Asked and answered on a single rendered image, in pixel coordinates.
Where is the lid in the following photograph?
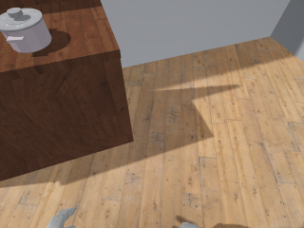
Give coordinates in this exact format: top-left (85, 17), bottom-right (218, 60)
top-left (0, 8), bottom-right (43, 32)

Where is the knob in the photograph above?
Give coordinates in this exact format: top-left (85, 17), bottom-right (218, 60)
top-left (7, 8), bottom-right (24, 18)

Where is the pot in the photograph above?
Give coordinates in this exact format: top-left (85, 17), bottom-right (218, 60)
top-left (1, 19), bottom-right (52, 53)

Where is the table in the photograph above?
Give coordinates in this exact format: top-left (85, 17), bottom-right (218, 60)
top-left (0, 0), bottom-right (134, 181)

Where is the left robot hand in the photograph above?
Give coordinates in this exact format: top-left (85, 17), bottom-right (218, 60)
top-left (47, 207), bottom-right (76, 228)

